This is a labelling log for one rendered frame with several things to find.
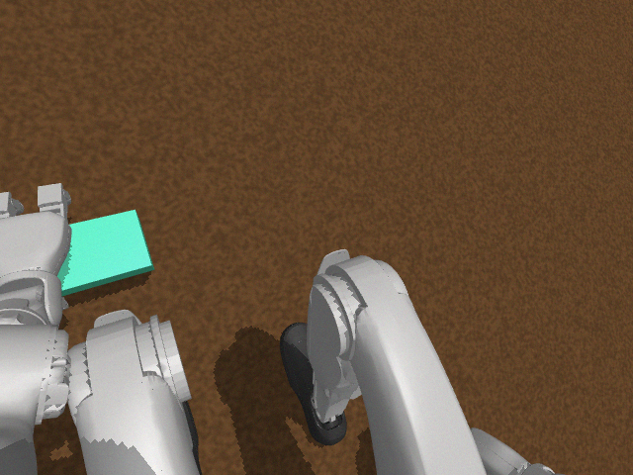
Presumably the right robot foot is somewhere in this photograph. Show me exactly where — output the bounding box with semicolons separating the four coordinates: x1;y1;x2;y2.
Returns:
280;323;347;445

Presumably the left robot hand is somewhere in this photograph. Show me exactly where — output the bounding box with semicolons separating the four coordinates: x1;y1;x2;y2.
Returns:
0;183;72;310

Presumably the carton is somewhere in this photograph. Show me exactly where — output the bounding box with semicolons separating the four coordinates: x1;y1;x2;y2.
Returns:
57;210;154;296

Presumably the left robot arm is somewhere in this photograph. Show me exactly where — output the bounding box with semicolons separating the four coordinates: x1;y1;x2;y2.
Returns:
0;270;71;475

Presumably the right robot hand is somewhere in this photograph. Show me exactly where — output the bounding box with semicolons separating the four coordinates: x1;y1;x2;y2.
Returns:
470;427;531;475

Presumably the left robot foot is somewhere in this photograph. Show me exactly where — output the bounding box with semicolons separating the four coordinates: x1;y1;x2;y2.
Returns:
182;401;203;475

